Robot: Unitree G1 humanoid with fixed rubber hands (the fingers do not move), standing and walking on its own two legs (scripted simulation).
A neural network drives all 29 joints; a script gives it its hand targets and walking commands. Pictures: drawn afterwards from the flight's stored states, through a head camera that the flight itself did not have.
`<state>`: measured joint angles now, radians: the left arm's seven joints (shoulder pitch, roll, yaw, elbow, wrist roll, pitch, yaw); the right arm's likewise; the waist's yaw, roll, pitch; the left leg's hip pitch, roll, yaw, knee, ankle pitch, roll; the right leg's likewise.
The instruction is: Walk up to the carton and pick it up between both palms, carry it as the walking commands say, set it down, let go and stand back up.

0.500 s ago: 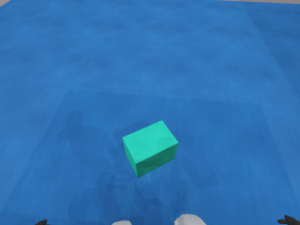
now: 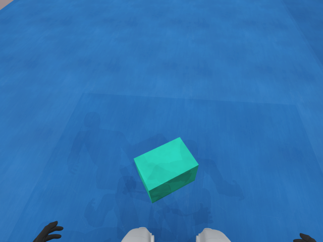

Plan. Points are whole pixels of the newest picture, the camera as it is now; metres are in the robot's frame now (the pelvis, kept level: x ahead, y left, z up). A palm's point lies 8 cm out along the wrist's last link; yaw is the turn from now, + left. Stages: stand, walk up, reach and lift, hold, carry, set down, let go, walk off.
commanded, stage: walk up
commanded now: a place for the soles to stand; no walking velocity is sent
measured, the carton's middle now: (166, 170) +0.54 +0.04 -0.63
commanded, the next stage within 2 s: none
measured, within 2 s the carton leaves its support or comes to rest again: neither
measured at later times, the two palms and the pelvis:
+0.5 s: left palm (45, 234) +0.13 +0.32 -0.07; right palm (312, 230) +0.16 -0.31 -0.06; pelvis +0.03 +0.00 +0.03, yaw -1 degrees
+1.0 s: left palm (85, 228) +0.15 +0.23 -0.07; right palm out of the picture +0.18 -0.50 -0.04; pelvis +0.08 -0.13 +0.00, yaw +12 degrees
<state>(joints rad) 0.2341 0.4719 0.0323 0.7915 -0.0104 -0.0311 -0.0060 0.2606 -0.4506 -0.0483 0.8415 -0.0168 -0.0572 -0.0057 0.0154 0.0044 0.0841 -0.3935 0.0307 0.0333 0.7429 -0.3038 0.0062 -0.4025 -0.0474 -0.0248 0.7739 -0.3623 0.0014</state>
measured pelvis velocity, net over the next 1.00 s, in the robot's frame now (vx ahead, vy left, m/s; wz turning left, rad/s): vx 0.08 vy -0.13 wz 0.20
